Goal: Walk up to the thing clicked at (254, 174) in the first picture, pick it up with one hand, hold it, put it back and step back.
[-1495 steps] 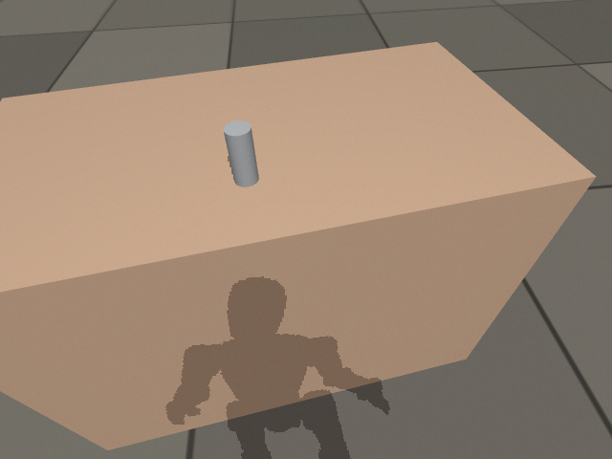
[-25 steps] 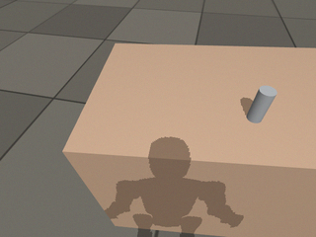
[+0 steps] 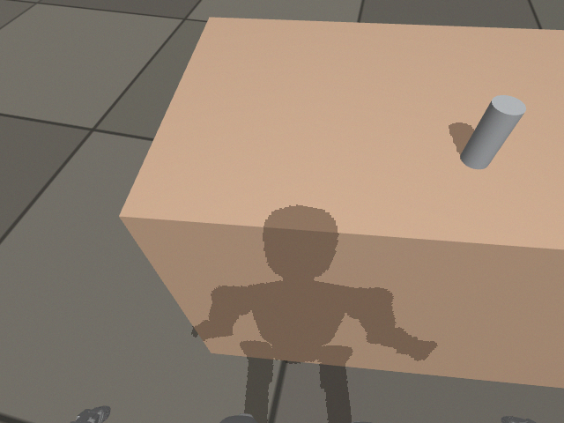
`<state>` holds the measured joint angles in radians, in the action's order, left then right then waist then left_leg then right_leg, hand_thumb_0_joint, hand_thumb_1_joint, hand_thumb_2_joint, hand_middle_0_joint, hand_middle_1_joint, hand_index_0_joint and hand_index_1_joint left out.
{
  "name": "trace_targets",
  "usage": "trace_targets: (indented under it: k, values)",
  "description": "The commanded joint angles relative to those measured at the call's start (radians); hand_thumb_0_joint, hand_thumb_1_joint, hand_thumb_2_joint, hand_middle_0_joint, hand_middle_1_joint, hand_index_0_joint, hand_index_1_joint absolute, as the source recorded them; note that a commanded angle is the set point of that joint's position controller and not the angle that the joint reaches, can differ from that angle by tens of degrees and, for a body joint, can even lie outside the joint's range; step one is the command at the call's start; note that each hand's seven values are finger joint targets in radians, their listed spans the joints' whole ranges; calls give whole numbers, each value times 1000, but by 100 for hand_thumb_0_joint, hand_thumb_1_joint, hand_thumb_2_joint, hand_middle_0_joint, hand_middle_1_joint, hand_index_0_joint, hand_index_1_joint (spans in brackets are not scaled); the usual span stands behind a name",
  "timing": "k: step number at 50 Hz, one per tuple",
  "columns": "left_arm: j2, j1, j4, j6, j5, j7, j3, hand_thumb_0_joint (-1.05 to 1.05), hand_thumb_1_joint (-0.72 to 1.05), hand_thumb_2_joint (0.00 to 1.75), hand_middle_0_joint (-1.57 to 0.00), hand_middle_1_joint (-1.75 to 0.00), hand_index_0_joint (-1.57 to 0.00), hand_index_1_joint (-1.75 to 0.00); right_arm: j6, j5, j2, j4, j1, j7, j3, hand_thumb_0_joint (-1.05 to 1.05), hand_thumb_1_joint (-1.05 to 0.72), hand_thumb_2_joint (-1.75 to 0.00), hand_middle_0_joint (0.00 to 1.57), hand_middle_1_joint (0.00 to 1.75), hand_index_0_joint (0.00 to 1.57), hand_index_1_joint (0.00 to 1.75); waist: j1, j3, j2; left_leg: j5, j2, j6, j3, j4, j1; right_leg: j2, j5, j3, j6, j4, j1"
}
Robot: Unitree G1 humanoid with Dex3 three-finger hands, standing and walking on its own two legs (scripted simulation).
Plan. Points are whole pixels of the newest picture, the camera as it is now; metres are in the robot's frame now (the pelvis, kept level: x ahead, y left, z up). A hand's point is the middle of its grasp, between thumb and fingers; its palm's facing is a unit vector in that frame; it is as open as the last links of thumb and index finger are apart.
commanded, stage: step back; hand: right
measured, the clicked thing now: (490, 134) +0.51 -0.31 +0.10
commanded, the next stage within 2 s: none
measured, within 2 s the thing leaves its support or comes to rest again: neither
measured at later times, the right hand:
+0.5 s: hand out of the picture -0.01 -0.27 -0.15, palm faces +0.07 +0.93 -0.37, open 7.4 cm
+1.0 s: hand out of the picture -0.12 -0.25 -0.13, palm faces -0.02 +0.91 -0.41, open 7.4 cm
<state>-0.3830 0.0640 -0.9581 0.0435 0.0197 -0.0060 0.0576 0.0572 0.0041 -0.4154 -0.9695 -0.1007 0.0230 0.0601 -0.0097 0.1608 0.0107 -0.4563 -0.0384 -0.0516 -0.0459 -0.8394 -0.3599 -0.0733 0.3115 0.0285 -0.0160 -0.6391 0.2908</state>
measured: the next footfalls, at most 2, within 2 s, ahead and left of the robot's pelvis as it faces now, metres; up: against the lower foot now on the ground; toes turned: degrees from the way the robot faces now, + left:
right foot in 0.44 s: -0.07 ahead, -0.11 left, +0.00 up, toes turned -2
left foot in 0.82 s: -0.14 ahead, +0.13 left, +0.00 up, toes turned -3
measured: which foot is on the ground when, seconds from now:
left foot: down 0.00-0.46, up 0.48-0.80, down 0.82-1.00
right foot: down 0.00-0.06, up 0.08-0.42, down 0.44-0.82, up 0.84-1.00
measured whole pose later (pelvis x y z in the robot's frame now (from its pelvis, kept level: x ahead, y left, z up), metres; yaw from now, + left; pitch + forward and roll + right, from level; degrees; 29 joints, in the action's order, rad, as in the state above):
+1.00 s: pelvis -0.22 +0.02 +0.01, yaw -3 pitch -2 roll -1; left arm -0.40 0.16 -0.82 0.06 0.01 -0.01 0.09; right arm 0.03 -0.04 -0.35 -0.85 -0.14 0.00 0.04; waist 0.01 0.16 0.04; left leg -0.25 0.02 -0.02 -0.01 -0.59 -0.30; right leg 0.12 0.51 -0.14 0.00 -1.20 0.47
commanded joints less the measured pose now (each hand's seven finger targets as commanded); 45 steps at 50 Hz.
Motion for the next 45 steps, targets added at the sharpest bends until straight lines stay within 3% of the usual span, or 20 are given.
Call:
trace_targets:
  k: [1,3,4,8,15,19,21,22,23,24,25,28,32,36,39,40,41,42,43,45]
  values:
    - [-238,-84,140,-12,-3,-19,47,0,90,90,-20,-30,-20,-30,-29,-13,-179,39,-147,-13,52,0,-90,-90,20,30,20,30,-36,-170,53,392,71,-12,-21,286,111,-104,-301,-90,131,-67,15]
    - [-156,-28,155,9,-18,-27,39,0,90,90,-20,-30,-20,-30,-47,-42,-289,78,-126,-20,74,0,-90,-90,20,30,20,30,-9,-174,-185,841,323,-149,-407,433,158,175,326,-123,57,-407,172]
    - [-168,3,154,13,-13,-38,43,0,90,90,-20,-30,-20,-30,-49,-30,-340,93,-114,-21,81,0,-90,-90,20,30,20,30,-22,-230,-203,879,394,-209,-476,442,160,199,398,-217,55,-525,169]
    - [-204,83,115,13,-20,-41,49,0,90,90,-20,-30,-20,-30,-48,-39,-228,149,20,-52,60,0,-90,-90,20,30,20,30,47,-179,-176,684,298,-172,-261,404,184,169,220,-239,36,-627,234]
    - [-184,47,174,-7,-6,-17,62,0,90,90,-20,-30,-20,-30,-50,-28,-210,167,-103,-59,62,0,-90,-90,20,30,20,30,-35,-192,-132,728,306,-209,-201,363,316,141,211,-159,-11,-337,180]
    - [-166,156,144,-16,1,-6,67,0,90,90,-20,-30,-20,-30,-38,-26,-228,199,-44,-51,58,0,-90,-90,20,30,20,30,-2,-243,-181,557,282,-166,-167,331,235,110,123,-61,10,-54,2]
    - [-159,238,108,-23,6,-7,72,0,90,90,-20,-30,-20,-30,-24,-15,-225,199,-12,-46,53,0,-90,-90,20,30,20,30,40,-252,-163,481,251,-117,-135,267,139,101,-78,-29,40,193,-143]
    - [-197,223,117,-29,20,-10,82,0,90,90,-20,-30,-20,-30,-22,-6,-187,195,-24,-44,41,0,-90,-90,20,30,20,30,33,-230,-89,357,202,-54,-114,224,9,34,-120,-142,64,230,-199]
    - [-279,202,142,-37,26,-8,101,0,90,90,-20,-30,-20,-30,-22,1,-146,212,-27,-43,29,0,-90,-90,20,30,20,30,23,-189,143,114,37,14,-50,56,-151,-150,-169,-427,150,280,-198]
    - [-353,143,175,-36,19,-7,111,0,90,90,-20,-30,-20,-30,-18,2,-147,210,28,-56,35,0,-90,-90,20,30,20,30,73,-147,256,-179,-63,44,-54,-212,-115,-335,-300,-598,333,331,-4]
    - [-317,93,200,-42,18,-9,106,0,90,90,-20,-30,-20,-30,-14,-3,-175,188,-4,-59,44,0,-90,-90,20,30,20,30,44,-111,175,-178,-39,51,-146,-349,-100,-335,-377,-577,336,310,51]
    - [-230,24,223,-39,8,-18,87,0,90,90,-20,-30,-20,-30,-28,11,-163,162,-79,-61,30,0,-90,-90,20,30,20,30,-7,-139,109,-61,-79,49,-125,-378,-119,-155,-586,-266,229,192,-44]
    - [-200,124,236,-33,16,-30,79,0,90,90,-20,-30,-20,-30,-35,-2,-160,181,-60,-64,23,0,-90,-90,20,30,20,30,64,-177,128,-78,-42,73,-88,-203,-182,-165,-643,-268,248,135,-244]
    - [-230,127,251,-25,10,-32,81,0,90,90,-20,-30,-20,-30,-41,-14,-149,190,-83,-56,26,0,-90,-90,20,30,20,30,61,-220,177,-64,13,59,-17,44,-72,-191,-662,-271,244,93,-253]
    - [-243,56,277,-10,-4,-21,73,0,90,90,-20,-30,-20,-30,-49,-22,-153,151,-178,-45,43,0,-90,-90,20,30,20,30,-4,-244,153,191,4,35,61,356,138,-134,-489,-222,175,10,-110]
    - [-213,70,283,-3,-5,-18,61,0,90,90,-20,-30,-20,-30,-53,-36,-182,158,-165,-45,55,0,-90,-90,20,30,20,30,-3,-232,78,289,65,11,-37,424,186,-86,-339,-210,124,-37,-14]
    - [-165,100,289,-2,-11,-15,54,0,90,90,-20,-30,-20,-30,-57,-52,-260,177,-139,-43,73,0,-90,-90,20,30,20,30,6,-246,-141,457,280,-71,-321,457,259,54,-65,-150,67,-200,149]
    - [-196,27,282,-1,-14,-29,75,0,90,90,-20,-30,-20,-30,-52,-35,-352,189,-105,-33,87,0,-90,-90,20,30,20,30,-45,-220,-274,546,447,-240,-489,524,94,180,349,-122,37,-420,139]
    - [-212,18,264,2,2,-37,82,0,90,90,-20,-30,-20,-30,-54,-40,-331,187,-78,-37,89,0,-90,-90,20,30,20,30,-38,-178,-189,483,463,-273,-507,530,18,180,352,-232,39,-574,134]
    - [-192,97,227,3,-16,-31,81,0,90,90,-20,-30,-20,-30,-55,-40,-228,202,24,-47,50,0,-90,-90,20,30,20,30,37,-140,-89,549,339,-191,-275,475,68,184,246,-252,41,-657,202]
